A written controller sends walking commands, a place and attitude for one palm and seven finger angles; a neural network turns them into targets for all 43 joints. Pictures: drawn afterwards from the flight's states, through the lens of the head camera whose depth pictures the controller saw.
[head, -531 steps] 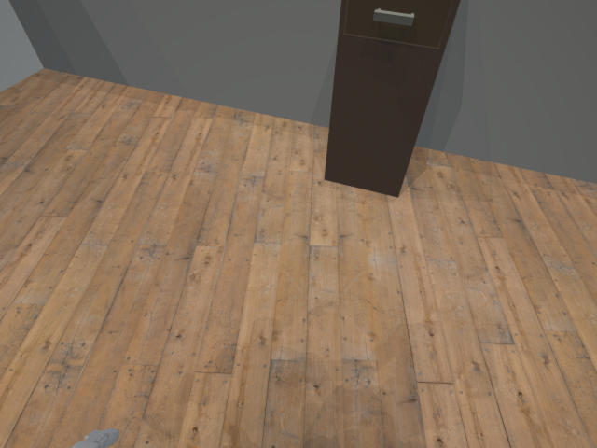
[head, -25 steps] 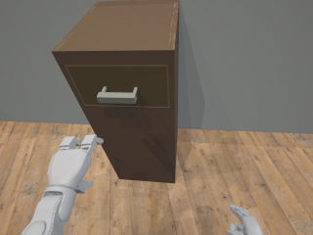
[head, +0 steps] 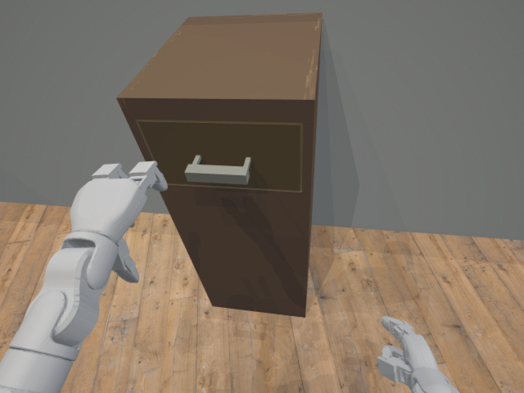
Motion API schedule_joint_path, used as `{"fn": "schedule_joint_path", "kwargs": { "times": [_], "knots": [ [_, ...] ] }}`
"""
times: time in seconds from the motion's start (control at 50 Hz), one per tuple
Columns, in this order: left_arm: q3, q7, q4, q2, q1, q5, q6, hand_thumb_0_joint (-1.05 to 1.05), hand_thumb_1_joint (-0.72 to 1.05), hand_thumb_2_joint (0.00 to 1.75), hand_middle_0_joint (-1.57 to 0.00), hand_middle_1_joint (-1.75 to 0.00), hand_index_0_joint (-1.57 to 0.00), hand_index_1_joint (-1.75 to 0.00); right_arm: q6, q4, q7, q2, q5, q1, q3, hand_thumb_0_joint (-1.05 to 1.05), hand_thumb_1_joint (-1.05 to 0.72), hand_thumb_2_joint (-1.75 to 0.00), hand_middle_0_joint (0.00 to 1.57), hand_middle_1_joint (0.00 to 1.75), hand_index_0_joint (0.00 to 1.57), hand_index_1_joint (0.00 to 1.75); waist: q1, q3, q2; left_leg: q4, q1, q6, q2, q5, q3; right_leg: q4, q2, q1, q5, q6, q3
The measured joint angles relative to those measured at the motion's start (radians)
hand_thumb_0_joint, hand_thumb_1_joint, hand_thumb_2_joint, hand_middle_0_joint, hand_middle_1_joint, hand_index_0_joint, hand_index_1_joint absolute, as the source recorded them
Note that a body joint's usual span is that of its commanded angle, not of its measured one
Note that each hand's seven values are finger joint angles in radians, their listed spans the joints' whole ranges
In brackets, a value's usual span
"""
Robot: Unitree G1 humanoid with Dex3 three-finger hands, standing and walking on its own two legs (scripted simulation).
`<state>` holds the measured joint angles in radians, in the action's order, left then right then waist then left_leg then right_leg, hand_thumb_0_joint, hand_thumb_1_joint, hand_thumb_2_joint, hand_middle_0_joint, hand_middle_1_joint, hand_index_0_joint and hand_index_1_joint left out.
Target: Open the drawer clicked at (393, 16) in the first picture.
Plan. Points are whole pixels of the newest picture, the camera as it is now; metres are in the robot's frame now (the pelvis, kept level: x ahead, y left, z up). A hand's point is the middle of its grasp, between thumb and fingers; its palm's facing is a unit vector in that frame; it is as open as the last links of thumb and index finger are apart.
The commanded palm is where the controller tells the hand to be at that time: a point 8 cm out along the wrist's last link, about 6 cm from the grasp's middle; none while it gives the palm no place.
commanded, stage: raise the hand with hooked fingers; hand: left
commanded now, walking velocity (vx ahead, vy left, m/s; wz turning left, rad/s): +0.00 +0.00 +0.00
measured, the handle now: (219, 167) +0.53 +0.18 +0.04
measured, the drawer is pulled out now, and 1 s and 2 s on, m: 0.00 0.00 0.00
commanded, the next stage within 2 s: move the hooked fingers above the handle in 0.52 s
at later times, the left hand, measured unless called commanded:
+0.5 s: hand (134, 215) +0.30 +0.23 +0.14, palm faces +0.09 -0.07 -0.99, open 13.8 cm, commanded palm +0.27 +0.23 +0.21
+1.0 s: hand (160, 197) +0.35 +0.21 +0.13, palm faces +0.06 -0.06 -1.00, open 13.8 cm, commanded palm +0.33 +0.22 +0.19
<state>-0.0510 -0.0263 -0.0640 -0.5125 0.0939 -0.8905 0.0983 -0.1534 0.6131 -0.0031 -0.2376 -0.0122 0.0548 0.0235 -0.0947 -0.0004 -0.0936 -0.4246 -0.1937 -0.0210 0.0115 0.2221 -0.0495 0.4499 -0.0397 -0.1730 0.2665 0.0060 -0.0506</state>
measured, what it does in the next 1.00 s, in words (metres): stands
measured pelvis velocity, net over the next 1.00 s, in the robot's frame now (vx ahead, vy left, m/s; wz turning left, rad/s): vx -0.01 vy -0.01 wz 0.01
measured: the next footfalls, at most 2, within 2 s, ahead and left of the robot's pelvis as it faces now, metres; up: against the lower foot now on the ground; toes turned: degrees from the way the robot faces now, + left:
none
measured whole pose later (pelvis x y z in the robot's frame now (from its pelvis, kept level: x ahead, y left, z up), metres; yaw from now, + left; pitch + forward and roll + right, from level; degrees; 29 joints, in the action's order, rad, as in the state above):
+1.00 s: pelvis -0.01 -0.01 +0.00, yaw +0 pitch +2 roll +1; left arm -0.10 -0.04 0.18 -0.50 0.36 -0.89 0.03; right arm -0.15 0.65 -0.01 -0.25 -0.03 0.10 0.02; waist -0.07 0.00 -0.09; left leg -0.40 -0.24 -0.01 0.01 0.19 -0.04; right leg 0.44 -0.03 -0.22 0.24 0.00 -0.06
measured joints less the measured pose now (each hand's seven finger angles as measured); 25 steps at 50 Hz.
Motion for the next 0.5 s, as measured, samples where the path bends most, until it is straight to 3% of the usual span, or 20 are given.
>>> {"fn": "schedule_joint_path", "kwargs": {
  "times": [0.2,0.32,0.44,0.5],
  "knots": [
    [0.040,-0.085,0.023,-0.058,0.106,0.048,-0.042,0.00,-0.49,0.31,-0.32,-1.20,-0.32,-1.19,-0.003,0.021,0.006,-0.022,-0.007,0.026,0.000,0.01,-0.91,-0.90,0.20,0.30,0.20,0.30,0.002,-0.011,-0.012,0.029,0.008,0.003,0.000,-0.021,0.012,-0.034,0.002,0.013,-0.019,-0.003,-0.012],
    [0.062,-0.118,0.014,-0.052,0.072,0.067,-0.052,0.00,-0.49,0.30,-0.32,-1.20,-0.32,-1.20,-0.006,0.012,0.017,-0.043,-0.007,0.051,-0.011,0.01,-0.91,-0.90,0.20,0.30,0.20,0.30,0.012,-0.012,-0.014,0.036,-0.002,0.004,-0.003,-0.027,0.007,-0.034,0.005,-0.002,-0.024,-0.005,-0.007],
    [0.053,-0.079,-0.020,-0.048,0.029,0.069,-0.115,0.00,-0.49,0.30,-0.32,-1.20,-0.32,-1.20,0.009,0.023,0.012,-0.051,-0.002,0.068,-0.026,0.01,-0.91,-0.90,0.19,0.30,0.20,0.30,0.010,-0.018,-0.006,0.029,-0.009,0.007,-0.006,-0.026,0.009,-0.028,0.008,-0.008,-0.023,-0.008,-0.009],
    [0.056,-0.049,-0.010,-0.049,0.037,0.069,-0.117,0.00,-0.50,0.30,-0.32,-1.20,-0.32,-1.20,0.011,0.033,0.010,-0.050,-0.005,0.065,-0.029,0.01,-0.91,-0.90,0.19,0.30,0.20,0.30,0.006,-0.020,-0.004,0.027,-0.012,0.008,-0.007,-0.028,0.011,-0.026,0.009,-0.010,-0.023,-0.009,-0.011]
  ]
}}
